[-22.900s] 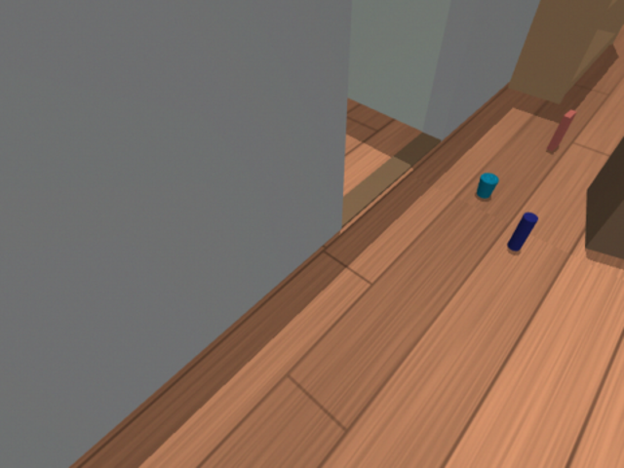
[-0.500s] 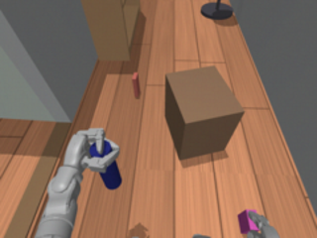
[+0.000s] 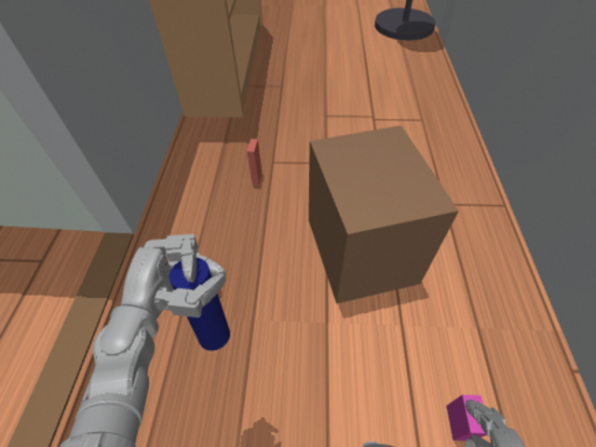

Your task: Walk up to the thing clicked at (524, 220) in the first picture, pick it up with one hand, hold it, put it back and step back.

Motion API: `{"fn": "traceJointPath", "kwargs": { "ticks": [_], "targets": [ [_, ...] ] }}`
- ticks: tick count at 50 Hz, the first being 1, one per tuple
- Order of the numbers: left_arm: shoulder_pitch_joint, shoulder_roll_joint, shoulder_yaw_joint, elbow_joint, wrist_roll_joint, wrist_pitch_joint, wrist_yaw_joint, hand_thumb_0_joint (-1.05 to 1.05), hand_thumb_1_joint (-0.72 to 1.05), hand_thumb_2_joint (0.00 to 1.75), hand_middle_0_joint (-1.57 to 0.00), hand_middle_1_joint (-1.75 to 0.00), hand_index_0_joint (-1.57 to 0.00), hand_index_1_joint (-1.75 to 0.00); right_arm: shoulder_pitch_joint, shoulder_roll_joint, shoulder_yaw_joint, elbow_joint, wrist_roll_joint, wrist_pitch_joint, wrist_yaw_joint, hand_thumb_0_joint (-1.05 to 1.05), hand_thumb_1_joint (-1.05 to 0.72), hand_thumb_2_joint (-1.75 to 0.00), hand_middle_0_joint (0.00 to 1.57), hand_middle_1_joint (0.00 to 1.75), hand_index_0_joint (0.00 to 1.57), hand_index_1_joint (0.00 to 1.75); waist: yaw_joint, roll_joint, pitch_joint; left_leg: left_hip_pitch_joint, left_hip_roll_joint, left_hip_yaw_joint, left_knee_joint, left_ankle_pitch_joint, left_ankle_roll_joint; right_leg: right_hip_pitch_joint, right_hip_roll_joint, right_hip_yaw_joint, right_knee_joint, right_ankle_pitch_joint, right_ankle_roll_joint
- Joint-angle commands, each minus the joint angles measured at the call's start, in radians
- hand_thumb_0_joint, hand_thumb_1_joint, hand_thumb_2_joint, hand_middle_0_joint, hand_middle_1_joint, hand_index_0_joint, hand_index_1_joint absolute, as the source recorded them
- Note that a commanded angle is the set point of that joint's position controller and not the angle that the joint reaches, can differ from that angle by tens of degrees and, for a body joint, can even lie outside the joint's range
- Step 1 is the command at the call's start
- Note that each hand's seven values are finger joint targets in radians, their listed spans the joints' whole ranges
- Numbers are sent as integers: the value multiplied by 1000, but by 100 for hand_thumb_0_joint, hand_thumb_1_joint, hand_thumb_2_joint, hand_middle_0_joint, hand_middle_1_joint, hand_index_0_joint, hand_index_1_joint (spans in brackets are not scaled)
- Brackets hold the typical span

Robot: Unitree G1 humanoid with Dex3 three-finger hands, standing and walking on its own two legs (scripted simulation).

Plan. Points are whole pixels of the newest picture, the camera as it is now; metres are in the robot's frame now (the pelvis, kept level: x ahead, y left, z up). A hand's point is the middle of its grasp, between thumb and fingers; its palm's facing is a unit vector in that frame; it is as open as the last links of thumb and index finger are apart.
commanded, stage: hold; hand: left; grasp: from the side
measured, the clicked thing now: (203, 307) +0.33 +0.16 -0.04
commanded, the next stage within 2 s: crouch in 0.82 s
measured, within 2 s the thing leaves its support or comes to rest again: neither
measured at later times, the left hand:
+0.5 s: hand (202, 278) +0.33 +0.14 +0.04, palm faces -0.17 -0.99 -0.02, open 4.7 cm
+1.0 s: hand (203, 275) +0.34 +0.14 +0.04, palm faces -0.13 -0.99 -0.01, open 4.8 cm
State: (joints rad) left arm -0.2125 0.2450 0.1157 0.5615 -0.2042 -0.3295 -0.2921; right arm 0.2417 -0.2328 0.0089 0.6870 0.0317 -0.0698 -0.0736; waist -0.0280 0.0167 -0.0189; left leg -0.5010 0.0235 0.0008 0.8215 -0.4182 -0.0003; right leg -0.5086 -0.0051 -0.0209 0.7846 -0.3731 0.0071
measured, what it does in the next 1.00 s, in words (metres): stands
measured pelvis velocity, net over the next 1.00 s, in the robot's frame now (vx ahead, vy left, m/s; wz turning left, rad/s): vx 0.00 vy -0.01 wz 0.00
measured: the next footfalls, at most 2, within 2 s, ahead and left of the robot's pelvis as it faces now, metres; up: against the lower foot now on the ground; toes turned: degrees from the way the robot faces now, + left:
none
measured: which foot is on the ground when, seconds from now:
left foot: down 0.00-1.00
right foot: down 0.00-1.00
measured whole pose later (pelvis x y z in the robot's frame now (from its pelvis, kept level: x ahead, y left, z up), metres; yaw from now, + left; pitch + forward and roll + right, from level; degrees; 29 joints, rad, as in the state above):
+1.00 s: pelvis +0.00 -0.01 +0.00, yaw +0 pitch +6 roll -1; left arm -0.22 0.23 0.11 0.57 -0.20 -0.35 -0.27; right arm 0.24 -0.23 0.01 0.69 0.03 -0.07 -0.07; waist -0.03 0.01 -0.02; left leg -0.50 0.02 0.00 0.82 -0.42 -0.01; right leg -0.51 0.00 -0.03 0.79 -0.38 0.00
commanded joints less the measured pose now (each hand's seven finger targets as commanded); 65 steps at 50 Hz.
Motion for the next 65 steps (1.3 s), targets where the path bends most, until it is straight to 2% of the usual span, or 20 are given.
{"fn": "traceJointPath", "kwargs": {
  "ticks": [1, 14, 20, 23, 24, 25, 29, 33, 36, 37, 40, 41, 43, 46, 49, 51, 54, 59, 64, 65],
  "targets": [
    [-358, 136, 51, -295, -39, -108, -7, 0, 65, 127, -133, -147, -135, -145, -12, -138, -53, -121, -8, -44, -6, 0, -88, -89, 20, 30, 20, 30, -6, 12, -326, 135, -16, -4, -108, 287, 8, 131, 14, -7, -93, 287, -25],
    [-369, 169, 90, -284, -38, -119, 13, 0, 67, 127, -132, -146, -134, -144, -7, -143, -57, -120, -3, -43, -1, 0, -88, -90, 20, 30, 20, 30, 3, 22, -330, 139, -11, -14, -115, 291, 2, 127, 18, -11, -83, 270, -31],
    [-315, 120, 39, -275, -41, -106, -6, 0, 63, 127, -133, -146, -135, -145, 0, -142, -59, -116, -3, -43, 0, 0, -89, -90, 20, 30, 20, 30, -10, 2, -337, 141, -14, -6, -98, 325, 9, 132, 15, -5, -87, 321, -25],
    [-392, 140, 37, -354, -39, -113, -6, 0, 63, 126, -132, -145, -134, -144, 6, -139, -58, -111, -5, -40, 2, 0, -88, -89, 20, 30, 20, 30, -7, 33, -365, 165, -11, -9, -99, 356, 6, 138, 15, -8, -84, 341, -28],
    [-377, 135, 39, -301, -36, -106, 0, 0, 62, 125, -132, -145, -134, -144, 9, -139, -56, -107, -6, -41, 1, 0, -89, -90, 20, 30, 20, 30, -22, 22, -344, 163, -10, -10, -96, 361, 7, 126, 16, -9, -82, 341, -27],
    [-419, 181, 76, -366, -38, -112, 6, 0, 61, 125, -133, -146, -134, -144, 10, -140, -58, -108, -5, -40, 1, 0, -88, -89, 20, 30, 20, 30, -2, 40, -359, 157, -12, -7, -101, 349, 6, 142, 13, -7, -86, 335, -27],
    [-389, 156, 97, -264, -42, -101, 25, 0, 65, 126, -131, -144, -132, -142, 0, -138, -54, -108, -4, -37, -3, 0, -88, -90, 20, 30, 20, 30, -9, -16, -302, 120, -13, -9, -117, 281, 9, 138, 14, -9, -98, 284, -24],
    [-359, 133, 61, -223, -36, -107, 5, 0, 64, 126, -131, -144, -132, -143, -10, -139, -55, -110, -6, -39, -2, 0, -88, -89, 20, 30, 20, 30, -15, -9, -304, 127, -16, -2, -114, 264, 12, 120, 12, -5, -99, 275, -23],
    [-311, 146, 68, -240, -27, -113, -7, 0, 62, 125, -132, -145, -133, -143, -15, -136, -57, -118, -7, -38, 2, 0, -88, -90, 20, 30, 20, 30, 7, 10, -334, 127, -22, 4, -105, 279, 13, 142, 8, -1, -98, 297, -24],
    [-321, 116, 38, -256, -34, -117, -16, 0, 63, 125, -132, -144, -133, -142, -8, -137, -58, -118, -8, -39, 4, 0, -88, -89, 20, 30, 20, 30, -7, 12, -332, 133, -20, 1, -102, 287, 11, 130, 10, -2, -92, 300, -24],
    [-363, 122, 40, -280, -42, -117, -15, 0, 62, 123, -131, -143, -133, -142, -2, -144, -62, -113, -7, -39, 8, 0, -89, -90, 20, 30, 20, 30, -14, 26, -337, 147, -11, -12, -106, 300, 3, 112, 17, -10, -84, 286, -30],
    [-406, 169, 73, -358, -44, -127, -7, 0, 63, 124, -132, -145, -134, -143, -7, -146, -64, -120, -5, -40, 8, 0, -89, -90, 20, 30, 20, 30, 1, 49, -359, 152, -14, -10, -112, 292, 1, 131, 16, -9, -88, 282, -30],
    [-419, 155, 71, -318, -43, -121, 10, 0, 58, 122, -131, -143, -132, -142, -10, -138, -53, -117, -3, -41, 0, 0, -89, -90, 20, 30, 20, 30, -15, -5, -338, 144, -13, -7, -111, 273, 10, 129, 16, -5, -96, 284, -23],
    [-414, 173, 102, -361, -48, -130, 32, 0, 67, 124, -132, -140, -132, -139, -15, -136, -53, -120, -3, -43, -4, 0, -89, -90, 20, 30, 20, 30, 2, -1, -342, 127, -19, -1, -112, 266, 12, 147, 11, -2, -104, 286, -21],
    [-378, 122, 57, -228, -31, -125, 31, 0, 76, 121, -125, -132, -126, -130, -12, -140, -53, -101, -7, -43, -3, 0, -83, -89, 20, 30, 20, 30, -23, -22, -270, 107, -17, -5, -112, 247, 13, 107, 12, -3, -93, 264, -21],
    [-345, 143, 66, -207, -7, -132, 29, 0, 74, 119, -123, -129, -124, -127, -8, -142, -64, -105, -12, -39, 4, 0, -83, -89, 20, 30, 20, 30, -6, 24, -312, 109, -18, 1, -85, 311, 12, 98, 9, -1, -75, 313, -24],
    [-334, 103, 59, -89, 0, -136, 35, 0, 70, 121, -124, -131, -125, -130, 10, -134, -62, -83, -22, -34, 16, 0, -83, -89, 20, 30, 20, 30, -20, -16, -280, 52, -17, -2, -54, 291, 18, 54, 8, -2, -54, 301, -23],
    [-408, 82, 68, -3, 3, -206, 48, 0, 66, 122, -124, -133, -125, -131, 20, -144, -73, -71, -36, -41, 43, 0, -84, -89, 20, 30, 20, 30, -39, -38, -279, -89, -20, -10, 40, 186, 20, -83, 9, 1, 35, 213, -25],
    [-533, 124, 80, -25, 12, -341, 33, 0, 64, 124, -129, -138, -130, -136, 28, -155, -82, -82, -50, -64, 66, 0, -86, -89, 20, 30, 20, 30, -61, 22, -458, -204, -30, -20, 217, 191, 19, -229, 6, 10, 211, 211, -28],
    [-513, 115, 78, 74, 16, -358, 29, 0, 61, 122, -128, -137, -129, -135, 29, -156, -77, -82, -53, -67, 67, 0, -87, -90, 20, 30, 20, 30, -78, -13, -459, -268, -29, -29, 266, 197, 21, -286, 9, 3, 260, 208, -28]
  ]
}}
